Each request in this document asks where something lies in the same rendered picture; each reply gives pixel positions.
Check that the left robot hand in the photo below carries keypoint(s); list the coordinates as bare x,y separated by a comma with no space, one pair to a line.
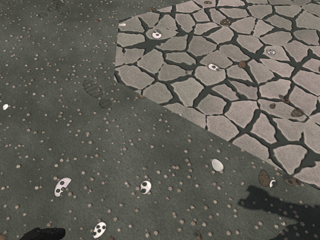
44,234

